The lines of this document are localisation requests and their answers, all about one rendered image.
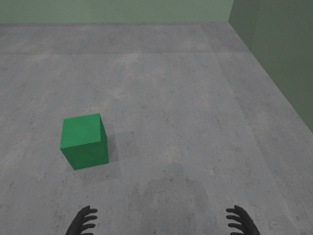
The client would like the robot left hand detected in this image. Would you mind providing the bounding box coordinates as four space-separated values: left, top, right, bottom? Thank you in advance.
66 206 98 235

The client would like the carton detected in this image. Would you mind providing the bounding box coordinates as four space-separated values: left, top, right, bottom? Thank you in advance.
60 114 109 170

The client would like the robot right hand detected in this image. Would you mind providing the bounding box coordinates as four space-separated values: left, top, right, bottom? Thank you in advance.
226 205 260 235

